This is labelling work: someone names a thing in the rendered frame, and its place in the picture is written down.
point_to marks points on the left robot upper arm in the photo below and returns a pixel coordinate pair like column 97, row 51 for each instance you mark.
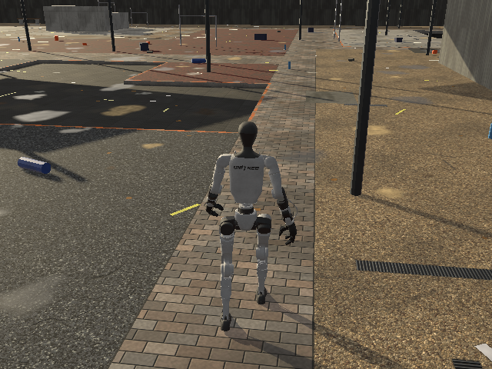
column 221, row 163

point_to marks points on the right robot upper arm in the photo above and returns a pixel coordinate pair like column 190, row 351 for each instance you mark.
column 275, row 176

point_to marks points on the robot left forearm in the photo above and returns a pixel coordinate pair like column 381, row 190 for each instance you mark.
column 211, row 198

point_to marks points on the robot right forearm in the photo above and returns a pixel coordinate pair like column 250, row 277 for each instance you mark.
column 285, row 209

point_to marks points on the robot left thigh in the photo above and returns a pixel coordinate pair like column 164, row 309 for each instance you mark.
column 226, row 231

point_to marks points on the right robot hand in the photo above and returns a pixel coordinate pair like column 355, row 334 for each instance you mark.
column 292, row 232

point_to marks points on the robot right foot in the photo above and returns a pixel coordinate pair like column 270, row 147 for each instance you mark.
column 261, row 297

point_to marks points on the left robot hand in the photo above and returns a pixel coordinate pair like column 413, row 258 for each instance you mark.
column 209, row 209

